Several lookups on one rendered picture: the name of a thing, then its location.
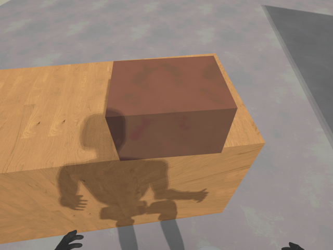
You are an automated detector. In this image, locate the pedestal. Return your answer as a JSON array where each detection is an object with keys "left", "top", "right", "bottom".
[{"left": 0, "top": 53, "right": 265, "bottom": 244}]

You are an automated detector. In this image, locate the carton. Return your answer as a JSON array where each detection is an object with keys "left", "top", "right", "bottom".
[{"left": 105, "top": 56, "right": 237, "bottom": 161}]

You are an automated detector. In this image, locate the robot left hand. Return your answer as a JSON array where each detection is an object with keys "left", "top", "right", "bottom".
[{"left": 55, "top": 230, "right": 84, "bottom": 250}]

